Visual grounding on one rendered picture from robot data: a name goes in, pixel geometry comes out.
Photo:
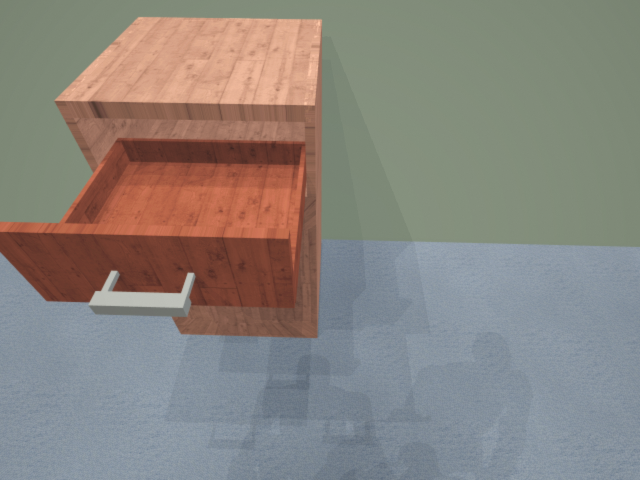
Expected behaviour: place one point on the cabinet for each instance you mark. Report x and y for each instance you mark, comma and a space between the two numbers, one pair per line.
215, 79

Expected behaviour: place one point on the handle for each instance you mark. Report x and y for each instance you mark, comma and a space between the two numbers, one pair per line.
108, 302

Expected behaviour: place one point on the drawer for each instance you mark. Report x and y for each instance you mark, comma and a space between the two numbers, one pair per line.
229, 211

